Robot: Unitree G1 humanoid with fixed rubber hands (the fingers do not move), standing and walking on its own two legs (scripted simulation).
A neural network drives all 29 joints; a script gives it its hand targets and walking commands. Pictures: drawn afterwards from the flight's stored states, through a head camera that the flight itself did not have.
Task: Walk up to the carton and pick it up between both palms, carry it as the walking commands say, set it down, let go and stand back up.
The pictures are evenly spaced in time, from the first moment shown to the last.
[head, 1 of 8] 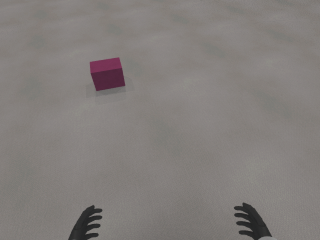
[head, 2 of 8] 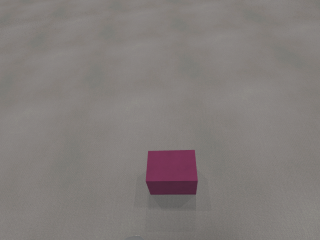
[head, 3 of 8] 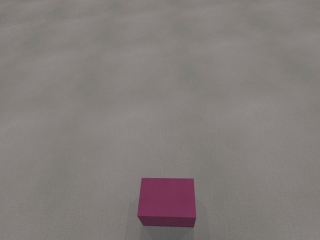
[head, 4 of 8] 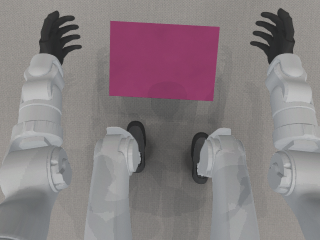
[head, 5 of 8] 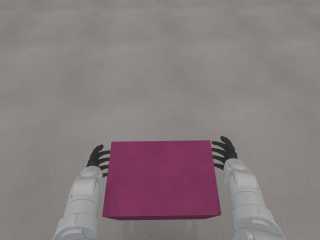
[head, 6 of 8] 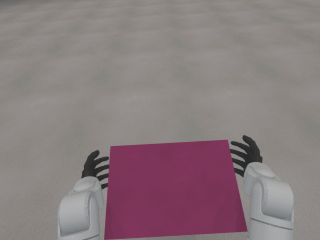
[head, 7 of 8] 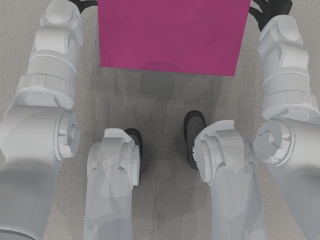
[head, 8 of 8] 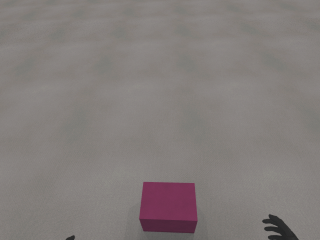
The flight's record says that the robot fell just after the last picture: no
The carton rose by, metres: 0.68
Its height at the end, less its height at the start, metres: +0.00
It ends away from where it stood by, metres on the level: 0.52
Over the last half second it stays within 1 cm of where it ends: yes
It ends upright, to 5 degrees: yes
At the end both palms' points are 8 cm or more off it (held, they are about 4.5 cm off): yes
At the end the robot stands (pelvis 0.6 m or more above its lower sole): yes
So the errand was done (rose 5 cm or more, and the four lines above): yes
